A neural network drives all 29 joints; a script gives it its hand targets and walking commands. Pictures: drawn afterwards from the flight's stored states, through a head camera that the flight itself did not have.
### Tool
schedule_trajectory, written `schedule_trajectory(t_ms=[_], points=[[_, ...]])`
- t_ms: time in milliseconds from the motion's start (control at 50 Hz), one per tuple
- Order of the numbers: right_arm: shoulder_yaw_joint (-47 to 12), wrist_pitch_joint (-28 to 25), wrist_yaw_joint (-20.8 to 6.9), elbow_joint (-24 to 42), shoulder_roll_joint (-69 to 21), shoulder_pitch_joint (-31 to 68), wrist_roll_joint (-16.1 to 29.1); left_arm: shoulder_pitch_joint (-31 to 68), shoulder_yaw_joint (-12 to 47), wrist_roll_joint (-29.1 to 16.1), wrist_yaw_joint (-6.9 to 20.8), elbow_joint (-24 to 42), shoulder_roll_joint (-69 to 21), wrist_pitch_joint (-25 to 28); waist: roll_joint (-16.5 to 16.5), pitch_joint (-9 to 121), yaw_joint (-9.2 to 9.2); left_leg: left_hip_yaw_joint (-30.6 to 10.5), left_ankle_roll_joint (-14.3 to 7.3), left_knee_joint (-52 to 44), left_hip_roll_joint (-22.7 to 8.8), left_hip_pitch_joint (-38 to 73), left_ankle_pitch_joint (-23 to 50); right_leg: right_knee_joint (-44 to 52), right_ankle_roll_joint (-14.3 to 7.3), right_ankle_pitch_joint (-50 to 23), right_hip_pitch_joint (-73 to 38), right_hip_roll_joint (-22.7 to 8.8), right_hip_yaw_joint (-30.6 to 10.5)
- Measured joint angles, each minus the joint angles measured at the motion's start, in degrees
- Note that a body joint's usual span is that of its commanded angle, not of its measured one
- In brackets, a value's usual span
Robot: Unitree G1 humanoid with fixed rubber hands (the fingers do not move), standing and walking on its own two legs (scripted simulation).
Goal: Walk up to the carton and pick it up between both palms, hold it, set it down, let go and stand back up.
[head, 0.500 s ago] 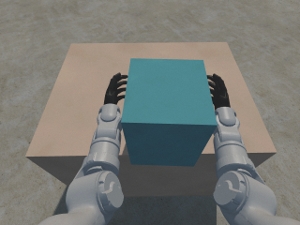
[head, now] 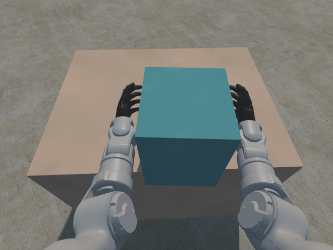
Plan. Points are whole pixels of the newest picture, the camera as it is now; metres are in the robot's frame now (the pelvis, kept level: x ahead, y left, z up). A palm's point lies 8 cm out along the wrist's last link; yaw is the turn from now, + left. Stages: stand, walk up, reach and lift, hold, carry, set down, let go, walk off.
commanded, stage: reach and lift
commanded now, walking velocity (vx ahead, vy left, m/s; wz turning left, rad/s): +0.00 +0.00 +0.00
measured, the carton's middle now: (182, 130) +0.42 -0.03 +0.02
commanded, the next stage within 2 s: none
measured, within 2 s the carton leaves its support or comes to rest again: leaves its support in 1.10 s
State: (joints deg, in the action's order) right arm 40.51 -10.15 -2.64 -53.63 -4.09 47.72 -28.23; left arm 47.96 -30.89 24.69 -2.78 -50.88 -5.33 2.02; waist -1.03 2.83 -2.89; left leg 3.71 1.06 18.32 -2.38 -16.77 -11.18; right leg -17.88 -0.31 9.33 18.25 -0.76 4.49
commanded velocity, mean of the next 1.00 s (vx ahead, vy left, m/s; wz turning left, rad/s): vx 0.00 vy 0.00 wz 0.00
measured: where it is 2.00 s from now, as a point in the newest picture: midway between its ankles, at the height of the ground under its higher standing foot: outside the picture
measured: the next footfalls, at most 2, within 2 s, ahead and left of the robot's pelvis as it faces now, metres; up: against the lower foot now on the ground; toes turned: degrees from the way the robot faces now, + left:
none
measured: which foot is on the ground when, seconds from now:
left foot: down 0.00-1.00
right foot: down 0.00-1.00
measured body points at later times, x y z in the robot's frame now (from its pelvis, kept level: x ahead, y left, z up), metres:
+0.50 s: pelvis +0.00 +0.00 +0.00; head +0.06 +0.01 +0.45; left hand +0.44 +0.12 +0.07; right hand +0.42 -0.18 +0.08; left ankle -0.04 +0.13 -0.75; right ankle -0.02 -0.11 -0.75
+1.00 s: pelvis -0.01 +0.00 +0.00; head +0.04 +0.00 +0.45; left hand +0.43 +0.12 +0.08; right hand +0.41 -0.17 +0.08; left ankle -0.03 +0.13 -0.75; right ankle -0.02 -0.11 -0.75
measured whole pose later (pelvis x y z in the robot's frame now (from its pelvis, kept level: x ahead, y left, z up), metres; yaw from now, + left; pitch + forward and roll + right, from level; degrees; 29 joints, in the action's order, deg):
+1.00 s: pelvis -0.01 +0.00 +0.00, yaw +1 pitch +8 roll +0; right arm 32.7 -12.5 0.5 -58.0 -2.0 46.1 -21.3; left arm 45.5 -26.8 21.1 -4.8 -51.1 -4.3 1.0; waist -0.1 2.9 -2.7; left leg 3.3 1.3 17.6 -2.7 -15.5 -10.2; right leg -16.4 -0.7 8.2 16.4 -0.7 5.9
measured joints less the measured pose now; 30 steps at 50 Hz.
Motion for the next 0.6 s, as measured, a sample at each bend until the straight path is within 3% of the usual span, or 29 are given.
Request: schedule_trajectory(t_ms=[500,600], points=[[-0.4,0.6,-0.2,0.3,0.0,-0.5,1.0,-0.3,0.1,-0.2,-0.1,0.3,-0.2,-0.7,0.0,0.3,-0.51,0.0,-0.1,-0.4,0.1,0.3,0.2,0.4,0.0,-0.2,-0.3,-0.2,0.6],[-1.4,-0.1,-0.8,-0.8,1.1,-0.3,1.7,-0.4,0.9,0.2,-1.3,0.8,-0.7,-1.2,0.3,0.0,0.41,0.4,0.0,-0.2,-0.2,0.4,0.1,0.8,-0.2,-0.5,-0.5,0.1,0.4]])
